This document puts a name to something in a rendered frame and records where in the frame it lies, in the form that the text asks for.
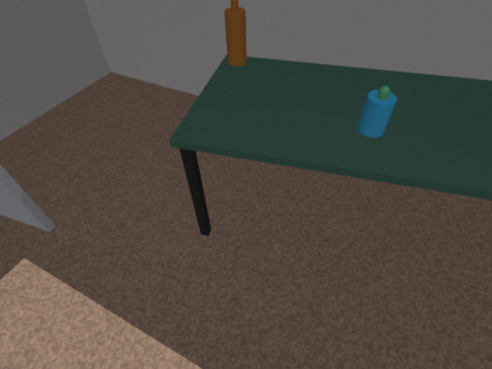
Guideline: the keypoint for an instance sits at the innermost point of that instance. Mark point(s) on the table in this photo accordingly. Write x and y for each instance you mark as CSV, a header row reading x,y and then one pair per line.
x,y
305,115

